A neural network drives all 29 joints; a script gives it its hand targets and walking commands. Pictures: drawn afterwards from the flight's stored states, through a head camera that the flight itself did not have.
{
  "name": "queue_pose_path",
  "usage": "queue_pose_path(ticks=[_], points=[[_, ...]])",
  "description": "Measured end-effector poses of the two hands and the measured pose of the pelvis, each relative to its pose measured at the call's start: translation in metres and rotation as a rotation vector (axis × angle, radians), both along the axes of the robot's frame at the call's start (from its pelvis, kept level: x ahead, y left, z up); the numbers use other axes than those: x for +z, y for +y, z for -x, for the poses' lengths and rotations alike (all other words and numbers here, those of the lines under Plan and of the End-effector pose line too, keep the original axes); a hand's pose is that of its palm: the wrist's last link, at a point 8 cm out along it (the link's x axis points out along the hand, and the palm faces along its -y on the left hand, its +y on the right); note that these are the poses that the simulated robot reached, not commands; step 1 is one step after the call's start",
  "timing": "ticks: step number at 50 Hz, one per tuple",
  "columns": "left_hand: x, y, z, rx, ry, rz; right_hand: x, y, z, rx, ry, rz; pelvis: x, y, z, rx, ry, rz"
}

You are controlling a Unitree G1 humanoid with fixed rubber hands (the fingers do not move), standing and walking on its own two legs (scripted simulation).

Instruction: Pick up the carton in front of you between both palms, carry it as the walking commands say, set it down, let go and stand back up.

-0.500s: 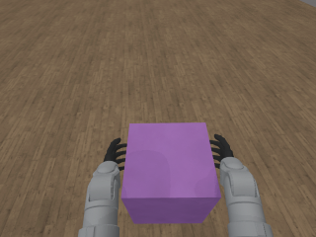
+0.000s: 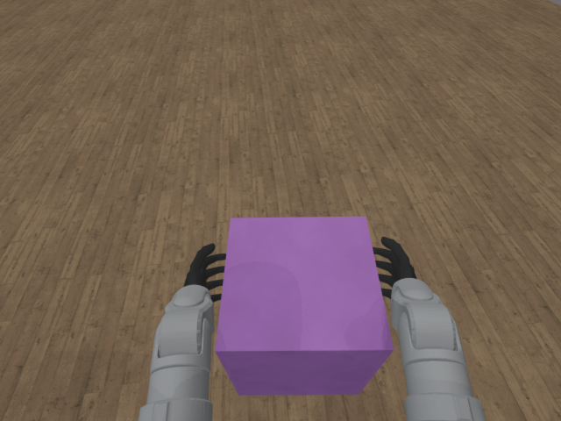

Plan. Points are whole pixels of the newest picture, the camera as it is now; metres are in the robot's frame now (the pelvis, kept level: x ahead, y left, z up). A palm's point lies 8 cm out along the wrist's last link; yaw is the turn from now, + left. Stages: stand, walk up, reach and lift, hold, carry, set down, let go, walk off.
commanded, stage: hold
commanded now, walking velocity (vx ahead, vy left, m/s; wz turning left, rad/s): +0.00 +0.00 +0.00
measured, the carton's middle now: (298, 311) +0.30 +0.00 -0.04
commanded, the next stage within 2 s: set down in 0.86 s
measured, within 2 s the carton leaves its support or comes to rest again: neither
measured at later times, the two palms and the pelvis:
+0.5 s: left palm (188, 313) +0.25 +0.15 +0.06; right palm (390, 264) +0.33 -0.14 +0.05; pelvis +0.00 -0.06 +0.01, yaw +14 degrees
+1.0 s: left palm (191, 306) +0.26 +0.15 +0.06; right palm (388, 255) +0.34 -0.14 +0.05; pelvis +0.01 -0.07 +0.01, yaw +15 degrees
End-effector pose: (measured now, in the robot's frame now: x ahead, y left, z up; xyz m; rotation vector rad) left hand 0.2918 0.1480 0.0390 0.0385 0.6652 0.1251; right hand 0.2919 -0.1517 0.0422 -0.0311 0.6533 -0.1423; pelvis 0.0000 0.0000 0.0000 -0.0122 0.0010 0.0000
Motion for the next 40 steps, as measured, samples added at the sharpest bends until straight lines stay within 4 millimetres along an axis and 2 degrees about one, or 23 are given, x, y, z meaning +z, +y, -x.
queue_pose_path(ticks=[5,10,14,18,29,40], points=[[0.0,0.01,0.014,0.032,0.009,-0.018,-0.001,0.01,0.001,0.053,0.007,0.011,0.009,-0.004,0.002,0.093,-0.071,-0.003],[0.003,0.029,0.036,0.156,0.004,-0.012,0.003,0.033,-0.013,0.17,0.002,0.009,0.012,-0.016,0.003,0.163,-0.098,-0.018],[0.008,0.033,0.046,0.225,0.0,-0.01,0.008,0.041,-0.023,0.234,-0.003,0.002,0.012,-0.028,0.002,0.204,-0.111,-0.021],[0.012,0.026,0.047,0.249,0.003,-0.015,0.011,0.035,-0.029,0.253,0.0,-0.007,0.013,-0.041,0.0,0.228,-0.116,-0.022],[0.018,-0.007,0.037,0.242,0.014,-0.032,0.01,0.002,-0.036,0.247,0.006,-0.022,0.014,-0.073,-0.006,0.251,-0.111,-0.026],[0.019,-0.011,0.035,0.259,0.012,-0.027,0.013,0.0,-0.044,0.262,0.001,-0.027,0.014,-0.082,-0.01,0.263,-0.106,-0.026]])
